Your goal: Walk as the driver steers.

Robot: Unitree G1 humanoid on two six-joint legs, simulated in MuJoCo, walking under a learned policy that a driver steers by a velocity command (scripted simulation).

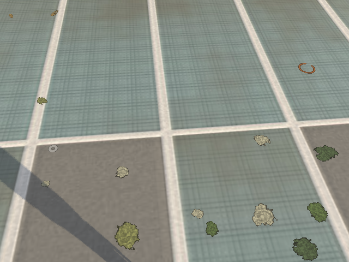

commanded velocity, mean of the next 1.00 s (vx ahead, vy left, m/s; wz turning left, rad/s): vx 0.50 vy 0.00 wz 0.00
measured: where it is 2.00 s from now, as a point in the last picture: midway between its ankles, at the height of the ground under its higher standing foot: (166, 131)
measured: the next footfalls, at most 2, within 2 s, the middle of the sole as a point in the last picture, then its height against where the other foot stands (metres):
right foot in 0.12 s outside the picture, level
left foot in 0.66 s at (142, 245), level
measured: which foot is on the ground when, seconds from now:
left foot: down 0.00-0.14, up 0.16-0.64, down 0.66-1.00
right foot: up 0.00-0.10, down 0.12-0.68, up 0.70-1.00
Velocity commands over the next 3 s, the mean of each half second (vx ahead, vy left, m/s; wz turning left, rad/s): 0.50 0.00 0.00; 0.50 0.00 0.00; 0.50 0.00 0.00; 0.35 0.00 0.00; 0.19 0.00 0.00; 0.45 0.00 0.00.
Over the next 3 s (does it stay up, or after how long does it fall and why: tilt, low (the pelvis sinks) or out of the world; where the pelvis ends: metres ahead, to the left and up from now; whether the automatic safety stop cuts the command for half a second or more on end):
stays up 1.44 -0.04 -0.02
